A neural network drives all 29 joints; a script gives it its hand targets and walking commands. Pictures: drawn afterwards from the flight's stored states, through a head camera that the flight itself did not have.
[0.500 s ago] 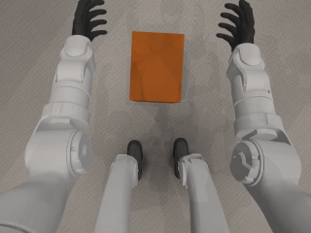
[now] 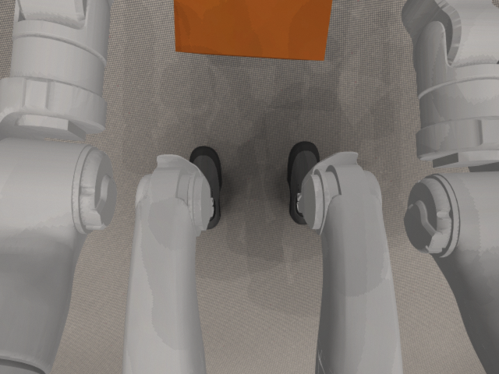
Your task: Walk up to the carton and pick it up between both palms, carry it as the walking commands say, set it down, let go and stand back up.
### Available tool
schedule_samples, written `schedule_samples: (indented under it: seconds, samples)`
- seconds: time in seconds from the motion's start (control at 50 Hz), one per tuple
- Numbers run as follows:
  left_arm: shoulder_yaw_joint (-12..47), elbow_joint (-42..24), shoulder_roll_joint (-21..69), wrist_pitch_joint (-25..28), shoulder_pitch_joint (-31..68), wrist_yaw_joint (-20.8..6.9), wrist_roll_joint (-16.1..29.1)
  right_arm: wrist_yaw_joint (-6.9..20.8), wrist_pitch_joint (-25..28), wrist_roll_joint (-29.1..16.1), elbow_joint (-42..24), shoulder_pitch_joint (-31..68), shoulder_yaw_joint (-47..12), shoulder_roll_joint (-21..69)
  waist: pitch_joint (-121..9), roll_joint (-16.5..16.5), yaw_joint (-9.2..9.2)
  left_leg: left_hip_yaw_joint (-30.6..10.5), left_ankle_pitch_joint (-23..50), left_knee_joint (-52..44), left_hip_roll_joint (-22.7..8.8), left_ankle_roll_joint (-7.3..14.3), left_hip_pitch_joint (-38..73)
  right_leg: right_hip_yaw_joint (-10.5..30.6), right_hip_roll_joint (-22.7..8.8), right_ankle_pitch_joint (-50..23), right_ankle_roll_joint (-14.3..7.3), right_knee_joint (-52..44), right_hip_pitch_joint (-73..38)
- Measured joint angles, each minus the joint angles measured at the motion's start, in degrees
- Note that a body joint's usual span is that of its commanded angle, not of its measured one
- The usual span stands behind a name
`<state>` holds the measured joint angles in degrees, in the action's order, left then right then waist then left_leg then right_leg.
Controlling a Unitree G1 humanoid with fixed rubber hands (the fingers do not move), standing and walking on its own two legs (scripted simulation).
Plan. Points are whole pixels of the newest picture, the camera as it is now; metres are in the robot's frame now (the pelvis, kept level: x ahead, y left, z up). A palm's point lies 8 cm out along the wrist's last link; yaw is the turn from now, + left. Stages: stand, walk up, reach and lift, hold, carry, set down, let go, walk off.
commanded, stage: reach and lift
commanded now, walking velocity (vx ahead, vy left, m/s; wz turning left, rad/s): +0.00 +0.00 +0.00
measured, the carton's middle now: out of the picture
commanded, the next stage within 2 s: none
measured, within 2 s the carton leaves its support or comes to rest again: neither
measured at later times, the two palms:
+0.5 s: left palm out of the picture +0.56 +0.15 -0.30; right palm out of the picture +0.54 -0.17 -0.29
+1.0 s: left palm out of the picture +0.57 +0.16 -0.32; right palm out of the picture +0.55 -0.16 -0.32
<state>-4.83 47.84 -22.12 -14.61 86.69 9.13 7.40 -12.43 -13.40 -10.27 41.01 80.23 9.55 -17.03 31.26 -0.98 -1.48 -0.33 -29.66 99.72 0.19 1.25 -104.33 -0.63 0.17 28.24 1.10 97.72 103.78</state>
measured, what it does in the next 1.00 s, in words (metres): lowers itself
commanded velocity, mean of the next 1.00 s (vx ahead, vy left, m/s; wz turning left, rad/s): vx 0.00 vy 0.00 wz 0.00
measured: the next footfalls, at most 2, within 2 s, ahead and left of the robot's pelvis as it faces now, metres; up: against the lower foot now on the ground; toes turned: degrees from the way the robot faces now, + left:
none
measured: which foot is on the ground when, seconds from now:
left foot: down 0.00-1.00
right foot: down 0.00-1.00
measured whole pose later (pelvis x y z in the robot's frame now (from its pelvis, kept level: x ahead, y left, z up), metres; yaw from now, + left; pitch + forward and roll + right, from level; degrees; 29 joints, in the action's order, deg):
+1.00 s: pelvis -0.01 +0.00 -0.14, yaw -1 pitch +32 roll -2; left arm -0.7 67.9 -23.6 -6.5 93.6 7.1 13.1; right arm -10.0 -6.2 -13.2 62.1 89.1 5.9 -16.8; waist 30.0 0.0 -1.5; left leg -1.1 -34.3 126.7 1.9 -0.2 -124.7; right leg 0.4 1.6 32.2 2.2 124.5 124.7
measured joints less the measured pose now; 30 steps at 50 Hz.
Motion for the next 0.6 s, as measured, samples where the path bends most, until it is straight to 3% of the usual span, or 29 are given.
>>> schedule_samples:
  seconds: [0.14,0.28,0.36,0.44,0.6]
  samples:
    - [0.97,-0.51,-0.68,-2.59,-0.62,1.30,5.05,-1.74,-2.80,-2.92,-1.08,-0.56,-2.30,0.67,-1.01,0.61,0.26,-0.67,-1.53,8.64,1.19,-1.04,-5.04,1.26,1.30,0.91,0.67,8.65,5.72]
    - [0.77,15.47,-0.92,0.52,7.73,-1.18,2.99,0.56,-0.19,0.06,15.22,8.79,0.10,0.50,-2.99,1.00,-0.45,-0.08,-0.71,13.57,1.41,-0.96,-9.78,1.80,1.28,0.22,1.09,13.81,10.53]
    - [-0.67,20.99,-0.16,3.21,8.33,-2.96,0.31,2.43,2.39,1.45,20.51,9.57,1.23,1.04,-5.87,1.21,-0.59,-0.18,-0.87,16.75,1.36,-1.04,-14.57,1.67,1.43,0.28,1.27,16.82,15.28]
    - [-0.08,20.83,-0.81,4.87,9.64,-3.07,0.46,2.89,4.11,0.35,20.93,11.19,0.43,0.14,-0.90,1.58,-0.39,-0.47,-1.66,19.83,1.32,-1.15,-14.94,1.33,1.56,0.93,1.27,19.66,15.55]
    - [4.66,18.97,-1.93,7.09,6.54,-1.31,6.00,1.88,6.42,-4.26,21.23,8.57,-3.63,-0.99,-1.06,1.97,-0.11,-0.75,-3.33,25.42,1.57,-1.39,-21.62,0.96,1.46,2.65,1.18,25.19,22.14]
